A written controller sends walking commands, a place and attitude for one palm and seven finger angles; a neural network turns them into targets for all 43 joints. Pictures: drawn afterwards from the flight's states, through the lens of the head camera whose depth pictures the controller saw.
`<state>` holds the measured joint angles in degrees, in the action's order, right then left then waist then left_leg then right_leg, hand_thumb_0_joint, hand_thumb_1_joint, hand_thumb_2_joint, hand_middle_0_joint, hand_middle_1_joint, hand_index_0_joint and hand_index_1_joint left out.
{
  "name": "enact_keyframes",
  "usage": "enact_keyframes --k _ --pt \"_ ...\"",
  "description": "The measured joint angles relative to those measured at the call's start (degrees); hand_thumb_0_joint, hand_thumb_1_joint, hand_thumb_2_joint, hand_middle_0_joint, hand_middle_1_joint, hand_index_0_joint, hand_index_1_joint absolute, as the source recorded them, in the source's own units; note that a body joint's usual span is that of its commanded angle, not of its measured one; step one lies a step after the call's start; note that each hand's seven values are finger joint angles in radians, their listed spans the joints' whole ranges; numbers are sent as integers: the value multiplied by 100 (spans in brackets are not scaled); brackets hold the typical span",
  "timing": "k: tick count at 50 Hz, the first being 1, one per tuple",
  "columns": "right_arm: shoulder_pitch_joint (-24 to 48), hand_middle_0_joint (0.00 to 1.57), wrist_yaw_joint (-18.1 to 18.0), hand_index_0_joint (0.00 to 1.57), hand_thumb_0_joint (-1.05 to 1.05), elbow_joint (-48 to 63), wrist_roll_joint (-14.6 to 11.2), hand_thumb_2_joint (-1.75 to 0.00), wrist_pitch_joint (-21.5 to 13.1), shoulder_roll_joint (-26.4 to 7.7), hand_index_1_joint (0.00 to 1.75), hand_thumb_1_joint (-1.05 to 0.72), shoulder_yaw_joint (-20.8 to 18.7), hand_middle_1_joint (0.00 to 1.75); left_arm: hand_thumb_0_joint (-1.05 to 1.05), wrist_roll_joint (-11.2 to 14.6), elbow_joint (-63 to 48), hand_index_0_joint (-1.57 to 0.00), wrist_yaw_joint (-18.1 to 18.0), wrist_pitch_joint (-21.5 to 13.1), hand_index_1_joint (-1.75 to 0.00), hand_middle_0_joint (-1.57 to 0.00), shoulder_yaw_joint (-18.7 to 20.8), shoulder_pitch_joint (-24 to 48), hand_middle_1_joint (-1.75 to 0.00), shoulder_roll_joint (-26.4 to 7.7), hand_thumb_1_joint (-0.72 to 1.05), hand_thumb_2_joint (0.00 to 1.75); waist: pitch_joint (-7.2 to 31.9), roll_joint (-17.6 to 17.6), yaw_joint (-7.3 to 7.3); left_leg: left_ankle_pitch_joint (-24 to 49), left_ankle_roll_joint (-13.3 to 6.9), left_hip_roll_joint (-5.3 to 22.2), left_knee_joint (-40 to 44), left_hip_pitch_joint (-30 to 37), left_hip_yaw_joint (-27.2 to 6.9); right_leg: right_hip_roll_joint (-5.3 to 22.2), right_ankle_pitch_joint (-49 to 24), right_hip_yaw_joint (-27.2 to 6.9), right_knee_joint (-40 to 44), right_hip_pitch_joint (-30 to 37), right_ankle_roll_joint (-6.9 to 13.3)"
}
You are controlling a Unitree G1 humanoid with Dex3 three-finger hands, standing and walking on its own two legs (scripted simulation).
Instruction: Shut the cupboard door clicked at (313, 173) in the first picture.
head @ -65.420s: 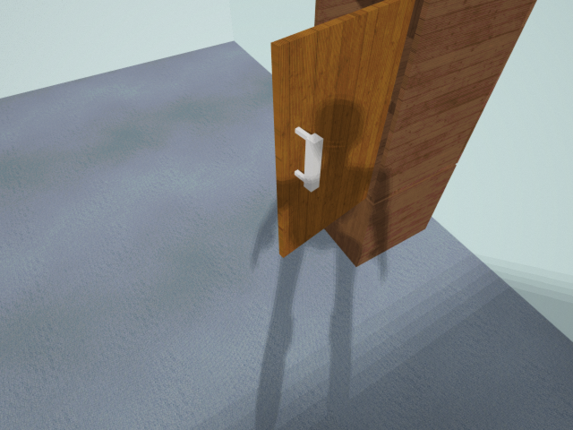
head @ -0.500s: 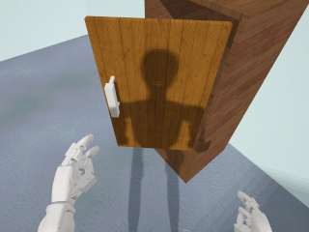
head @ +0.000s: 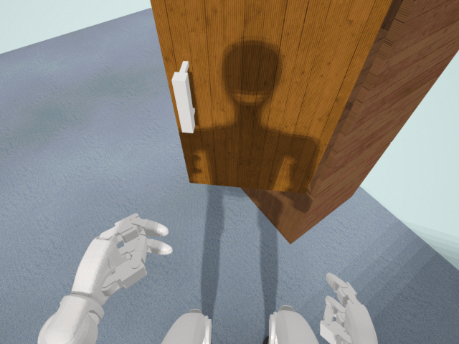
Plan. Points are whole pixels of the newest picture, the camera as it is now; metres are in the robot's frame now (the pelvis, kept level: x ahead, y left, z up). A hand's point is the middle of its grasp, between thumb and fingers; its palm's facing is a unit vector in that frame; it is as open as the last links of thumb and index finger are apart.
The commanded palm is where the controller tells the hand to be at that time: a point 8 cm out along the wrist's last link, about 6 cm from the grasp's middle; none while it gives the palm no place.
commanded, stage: raise the hand and make a fist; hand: left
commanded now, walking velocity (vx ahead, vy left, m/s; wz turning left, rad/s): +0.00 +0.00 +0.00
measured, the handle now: (186, 98) +0.54 +0.11 +0.10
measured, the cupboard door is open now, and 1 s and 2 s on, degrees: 48 48 48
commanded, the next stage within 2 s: bring the fist close to the handle in 1.14 s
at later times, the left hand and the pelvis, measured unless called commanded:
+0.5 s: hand (99, 238) +0.25 +0.19 +0.11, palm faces +0.02 -1.00 -0.07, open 3.1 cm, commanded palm +0.22 +0.24 +0.09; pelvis +0.04 +0.00 +0.02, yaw +1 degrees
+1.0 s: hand (124, 239) +0.25 +0.16 +0.09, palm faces -0.11 -0.99 -0.03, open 3.1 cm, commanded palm +0.23 +0.23 +0.11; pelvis +0.03 -0.01 +0.03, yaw +1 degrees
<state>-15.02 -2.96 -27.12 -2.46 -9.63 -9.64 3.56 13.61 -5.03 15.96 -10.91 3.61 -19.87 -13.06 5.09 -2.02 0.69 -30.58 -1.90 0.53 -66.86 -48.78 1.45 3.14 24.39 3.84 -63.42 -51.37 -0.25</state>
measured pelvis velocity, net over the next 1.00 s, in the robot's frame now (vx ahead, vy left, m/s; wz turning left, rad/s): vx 0.03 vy -0.01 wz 0.01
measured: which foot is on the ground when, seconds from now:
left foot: down 0.00-1.00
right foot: down 0.00-1.00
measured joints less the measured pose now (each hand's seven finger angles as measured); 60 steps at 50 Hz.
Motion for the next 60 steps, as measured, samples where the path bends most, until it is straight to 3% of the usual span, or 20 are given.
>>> enact_keyframes --k 2,5,8,10,14,17,23,26,32,40,48,56,60 --pt "-206 20 -36 20 2 -2 29 -90 6 -27 30 -90 -51 30 2 82 -130 -77 -274 -22 -92 -78 188 -304 -93 8 90 90 23 32 6 26 -10 7 181 177 39 -18 -34 -35 169 159 -15" --pt "-427 20 -30 20 2 -72 111 -90 -95 -173 30 -90 -148 30 2 107 -344 -83 -576 -567 -98 -83 445 -632 -99 -24 90 90 101 71 -34 14 -19 -10 268 262 -3 -5 -15 6 275 276 -27" --pt "-428 20 11 20 2 -171 154 -90 -214 -405 30 -90 -221 30 2 101 -426 -88 -523 -1144 -104 -88 497 -648 -105 -56 90 90 129 61 -64 -59 -29 -40 142 174 -100 31 67 100 205 258 -39" --pt "-325 20 22 20 2 -198 133 -90 -267 -542 30 -90 -264 30 2 89 -385 -92 -318 -1260 -108 -92 369 -553 -109 -41 91 90 104 36 -63 -111 -39 -52 49 117 -143 45 114 140 148 236 -49" --pt "-79 20 -4 20 2 -81 72 -90 -287 -613 30 -90 -338 30 2 -51 -288 -99 44 -851 -116 -99 34 -421 -117 -83 91 90 62 45 -15 -146 -57 -47 61 156 -124 36 130 119 166 265 -76" --pt "22 20 -37 20 2 93 66 -90 -228 -495 30 -90 -364 30 2 -57 -399 -105 12 -541 -122 -105 75 -491 -123 -203 90 90 73 100 1 -128 -38 -23 226 338 -78 4 111 75 295 408 -66" --pt "20 20 16 20 1 282 89 -90 -121 -348 30 -90 -266 30 2 171 -684 -116 -357 -706 -134 -116 553 -549 -135 -159 90 90 159 53 -110 -78 8 -12 518 677 -147 -20 89 149 592 777 -42" --pt "52 20 62 20 1 263 87 -90 -83 -380 30 -90 -167 30 2 144 -519 -121 -213 -724 -140 -121 534 -396 -141 -98 90 90 164 -14 -155 -72 16 -23 545 709 -200 -9 99 201 629 837 -35" --pt "55 20 23 20 1 217 80 -90 -48 -384 30 -90 -66 30 2 73 -133 -127 246 -298 -146 -127 316 -188 -147 -228 90 90 53 -20 -130 -33 50 -4 644 797 -190 -32 82 192 680 892 6" --pt "-172 20 -18 20 1 -6 49 -90 -76 -426 30 -90 -127 30 2 431 -233 -129 115 -603 -149 -129 856 -24 -150 -278 90 90 54 -26 -104 39 125 40 881 1084 -225 -85 38 229 886 1171 66" --pt "-163 20 -27 20 2 -13 29 -90 -97 -567 30 -90 -217 30 2 336 288 -130 466 -263 -149 -130 542 -4 -150 -200 90 90 5 -28 -18 155 131 24 1028 1128 -144 -74 -40 148 932 1140 79" --pt "-135 20 -11 20 2 -100 35 -90 -182 -516 30 -90 -256 30 2 420 31 -130 167 -909 -149 -130 750 -16 -150 -168 90 90 3 53 -90 159 172 49 941 1095 -186 -95 -40 187 858 1124 125" --pt "-67 20 12 20 2 -92 -1 -90 -154 -534 30 -90 -216 30 2 380 214 -130 331 -722 -150 -130 628 46 -150 -165 90 90 9 -31 -89 176 159 35 902 1050 -205 -81 -60 204 844 1100 115"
